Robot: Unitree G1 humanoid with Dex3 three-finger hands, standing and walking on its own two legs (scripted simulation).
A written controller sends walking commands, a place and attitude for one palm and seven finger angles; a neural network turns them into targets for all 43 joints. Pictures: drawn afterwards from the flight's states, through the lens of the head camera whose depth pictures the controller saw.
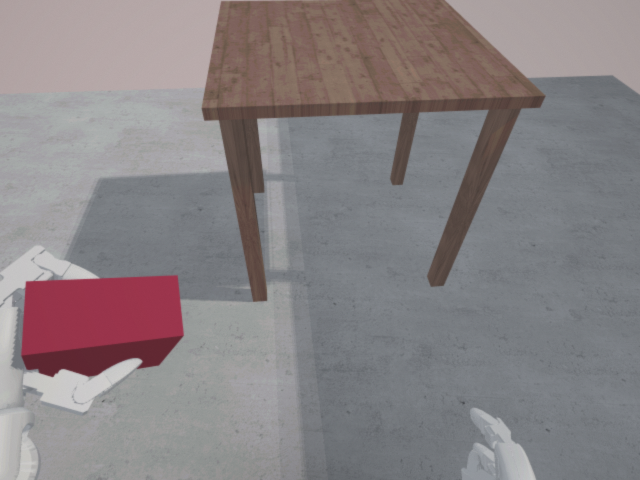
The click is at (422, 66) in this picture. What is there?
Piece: table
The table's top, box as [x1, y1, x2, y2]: [202, 0, 544, 120]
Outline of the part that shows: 202,112 204,120 520,108 539,107 544,95 444,0 221,1 203,97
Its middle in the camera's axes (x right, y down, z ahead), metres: +0.09 -0.57 +1.15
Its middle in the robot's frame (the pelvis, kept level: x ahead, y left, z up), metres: +1.25 -0.02 +0.03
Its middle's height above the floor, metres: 0.80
